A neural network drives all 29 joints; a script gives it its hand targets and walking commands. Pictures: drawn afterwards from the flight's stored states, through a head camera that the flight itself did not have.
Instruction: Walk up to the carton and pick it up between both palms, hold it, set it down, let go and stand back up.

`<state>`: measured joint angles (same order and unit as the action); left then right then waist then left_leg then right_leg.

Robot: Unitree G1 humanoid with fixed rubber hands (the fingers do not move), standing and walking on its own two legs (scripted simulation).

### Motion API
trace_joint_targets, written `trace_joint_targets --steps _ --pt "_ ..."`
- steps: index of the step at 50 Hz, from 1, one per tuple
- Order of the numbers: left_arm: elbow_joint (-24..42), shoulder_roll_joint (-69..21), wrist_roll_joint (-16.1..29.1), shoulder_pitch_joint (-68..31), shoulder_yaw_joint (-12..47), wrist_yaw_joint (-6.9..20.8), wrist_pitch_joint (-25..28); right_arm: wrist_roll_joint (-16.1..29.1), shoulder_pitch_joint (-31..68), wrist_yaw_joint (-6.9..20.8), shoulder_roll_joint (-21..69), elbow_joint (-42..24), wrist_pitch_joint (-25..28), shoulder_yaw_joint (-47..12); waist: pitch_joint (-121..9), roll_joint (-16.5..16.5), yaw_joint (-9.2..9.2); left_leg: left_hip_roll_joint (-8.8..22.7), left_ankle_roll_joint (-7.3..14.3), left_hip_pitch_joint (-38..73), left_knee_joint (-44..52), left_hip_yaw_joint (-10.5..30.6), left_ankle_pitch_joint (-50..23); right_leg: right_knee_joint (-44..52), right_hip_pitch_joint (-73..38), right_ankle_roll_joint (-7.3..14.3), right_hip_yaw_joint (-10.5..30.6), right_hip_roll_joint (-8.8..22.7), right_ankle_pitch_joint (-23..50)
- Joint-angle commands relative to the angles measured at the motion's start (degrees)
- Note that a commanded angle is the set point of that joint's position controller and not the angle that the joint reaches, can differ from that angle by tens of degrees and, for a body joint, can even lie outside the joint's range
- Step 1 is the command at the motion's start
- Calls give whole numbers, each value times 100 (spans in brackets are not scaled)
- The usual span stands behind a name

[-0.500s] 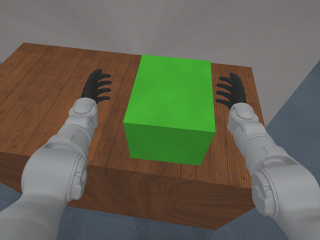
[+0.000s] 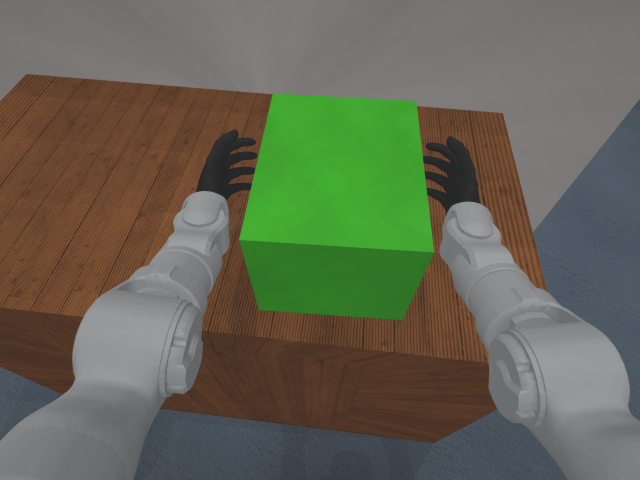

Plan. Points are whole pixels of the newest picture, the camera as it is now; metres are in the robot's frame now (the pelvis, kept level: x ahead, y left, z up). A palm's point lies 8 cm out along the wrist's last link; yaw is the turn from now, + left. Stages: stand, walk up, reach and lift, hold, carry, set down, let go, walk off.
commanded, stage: reach and lift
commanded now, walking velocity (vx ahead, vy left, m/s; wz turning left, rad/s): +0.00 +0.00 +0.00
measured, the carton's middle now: (337, 206) +0.50 -0.04 +0.02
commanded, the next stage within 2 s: none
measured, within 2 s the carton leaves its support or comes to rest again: leaves its support in 2.00 s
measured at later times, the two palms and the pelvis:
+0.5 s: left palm (212, 201) +0.47 +0.13 +0.08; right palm (452, 213) +0.43 -0.17 +0.08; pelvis +0.01 +0.01 +0.02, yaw +0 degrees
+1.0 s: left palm (211, 204) +0.46 +0.13 +0.08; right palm (451, 214) +0.43 -0.17 +0.08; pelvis +0.03 +0.01 +0.02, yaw +0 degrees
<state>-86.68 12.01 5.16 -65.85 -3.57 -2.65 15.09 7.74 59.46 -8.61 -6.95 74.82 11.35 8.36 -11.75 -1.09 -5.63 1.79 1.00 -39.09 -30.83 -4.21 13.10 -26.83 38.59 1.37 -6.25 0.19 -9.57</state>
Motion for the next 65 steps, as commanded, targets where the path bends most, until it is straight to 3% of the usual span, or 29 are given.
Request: trace_joint_targets --steps 1,6,12,15,19,22,28,37,46,56,65 --pt "921 563 -315 -2239 -390 -4 260 -313 2135 -23 -216 -942 247 69 -3806 51 62 -202 -310 1092 57 230 -2128 -315 -2980 -271 486 0 2918" --pt "1136 266 -760 -2185 -734 11 248 -737 1972 -43 214 -985 293 411 -3609 -27 36 -178 -337 1177 209 159 -2082 -179 -3224 -248 472 5 2966" --pt "1458 -538 -1338 -2115 -1030 35 160 -1482 1729 140 928 -1074 339 1018 -3290 -412 -2 -96 -449 1984 313 124 -2299 175 -2846 -90 310 -42 2463" --pt "1613 -1410 -1871 -2057 -1321 187 84 -2210 1667 398 1849 -1265 385 1432 -3117 -478 1 -77 -479 2393 382 86 -2454 374 -2833 -50 205 -78 2321" --pt "1378 -3151 -2922 -1636 -1901 671 -20 -3550 1660 1007 3762 -1448 472 1839 -2468 -285 160 -74 -378 2322 695 -33 -2196 475 -3628 -106 147 6 2663" --pt "1468 -3382 -3247 -1280 -2109 783 -154 -4008 1477 1249 4039 -1661 476 2019 -2193 -114 218 -56 -270 1983 957 -80 -1884 420 -4292 -188 120 64 2967" --pt "1963 -3393 -3069 -1048 -1963 713 -409 -3978 1064 1298 3911 -1702 409 1788 -1936 178 176 -13 -224 2281 1067 -60 -2157 444 -4305 -322 78 22 3138" --pt "2516 -3670 -3089 -633 -1778 694 -765 -3854 841 1366 3923 -1748 462 1769 -1589 -109 220 53 -285 3048 895 -46 -2744 654 -3743 -263 -18 -40 2801" --pt "2842 -3779 -3116 -336 -1709 734 -967 -3854 668 1384 4055 -2070 439 1649 -1510 50 248 -42 -157 2640 1103 -106 -2257 563 -4412 -352 28 44 3322" --pt "2937 -3927 -3079 -226 -1514 744 -1006 -3738 523 1360 4019 -2002 521 1507 -1485 14 182 38 -228 2994 1033 -58 -2698 621 -4073 -331 -61 -18 3208" --pt "3015 -3901 -3071 -142 -1466 766 -1073 -3649 522 1324 4001 -2010 548 1390 -1469 20 177 -4 -195 2763 1100 -51 -2509 591 -4267 -324 -42 1 3372"
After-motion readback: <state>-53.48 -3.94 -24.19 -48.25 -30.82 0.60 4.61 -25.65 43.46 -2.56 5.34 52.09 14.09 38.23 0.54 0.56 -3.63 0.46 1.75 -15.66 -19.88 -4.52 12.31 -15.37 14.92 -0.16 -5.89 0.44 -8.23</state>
